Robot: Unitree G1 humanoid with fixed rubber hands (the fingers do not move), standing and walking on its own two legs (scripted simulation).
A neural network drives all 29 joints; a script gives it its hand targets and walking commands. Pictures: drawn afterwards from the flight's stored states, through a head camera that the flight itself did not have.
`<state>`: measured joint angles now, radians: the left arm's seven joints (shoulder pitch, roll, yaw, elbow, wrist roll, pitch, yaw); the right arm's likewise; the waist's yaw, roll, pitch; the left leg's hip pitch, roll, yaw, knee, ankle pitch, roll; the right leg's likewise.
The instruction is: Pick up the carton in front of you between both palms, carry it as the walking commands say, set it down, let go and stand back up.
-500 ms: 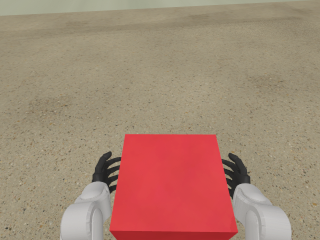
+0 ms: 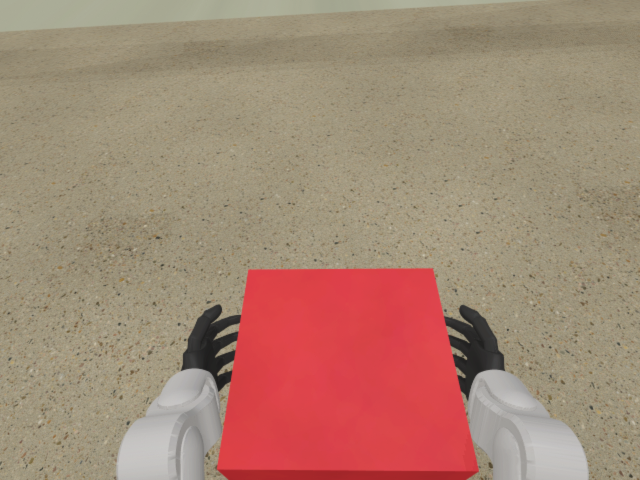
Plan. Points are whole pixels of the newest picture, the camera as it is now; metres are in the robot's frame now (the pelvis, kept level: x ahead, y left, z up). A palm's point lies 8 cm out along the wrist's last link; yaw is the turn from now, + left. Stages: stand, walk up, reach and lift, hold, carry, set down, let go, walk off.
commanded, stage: carry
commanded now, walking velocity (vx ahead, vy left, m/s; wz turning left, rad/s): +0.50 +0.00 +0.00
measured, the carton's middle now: (340, 396) +0.23 +0.01 +0.01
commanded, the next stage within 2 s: none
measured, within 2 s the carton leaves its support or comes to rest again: neither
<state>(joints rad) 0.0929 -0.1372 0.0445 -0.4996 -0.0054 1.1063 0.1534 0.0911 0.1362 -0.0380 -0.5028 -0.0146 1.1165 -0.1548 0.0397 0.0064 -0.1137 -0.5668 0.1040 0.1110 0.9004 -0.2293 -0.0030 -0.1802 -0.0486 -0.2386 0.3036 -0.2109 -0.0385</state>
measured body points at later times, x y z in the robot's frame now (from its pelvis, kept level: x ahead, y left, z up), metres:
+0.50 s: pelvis +0.34 +0.05 +0.00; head +0.35 +0.07 +0.45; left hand +0.60 +0.19 +0.07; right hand +0.57 -0.12 +0.08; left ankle +0.30 +0.13 -0.75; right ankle +0.40 -0.11 -0.69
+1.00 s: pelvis +0.62 +0.01 -0.01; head +0.62 +0.01 +0.44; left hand +0.86 +0.16 +0.07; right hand +0.86 -0.14 +0.07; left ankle +0.61 +0.11 -0.75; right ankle +0.62 -0.08 -0.75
